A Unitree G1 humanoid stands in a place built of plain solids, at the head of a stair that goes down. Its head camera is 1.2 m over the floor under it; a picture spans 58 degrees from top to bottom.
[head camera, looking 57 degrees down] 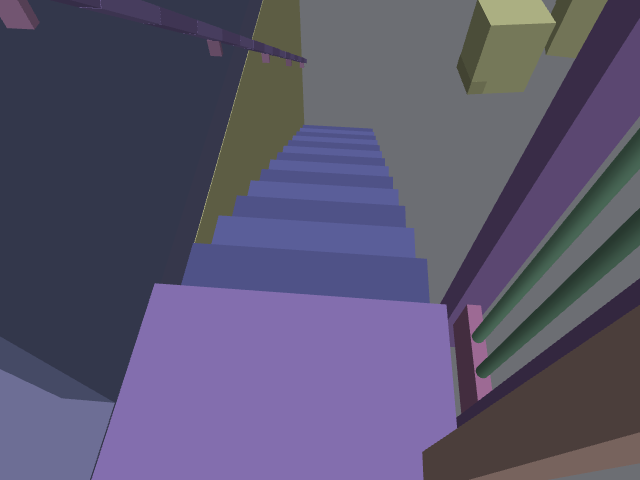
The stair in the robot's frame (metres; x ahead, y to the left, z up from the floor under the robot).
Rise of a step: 0.21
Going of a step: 0.28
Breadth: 0.90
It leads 5 degrees to the right of straight ahead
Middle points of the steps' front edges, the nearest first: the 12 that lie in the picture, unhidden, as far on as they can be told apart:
0.58 0.07 0.00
0.87 0.04 -0.20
1.15 0.02 -0.41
1.43 0.00 -0.61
1.71 -0.02 -0.82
1.99 -0.05 -1.03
2.27 -0.07 -1.23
2.56 -0.09 -1.44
2.84 -0.11 -1.64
3.12 -0.14 -1.85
3.40 -0.16 -2.05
3.68 -0.18 -2.26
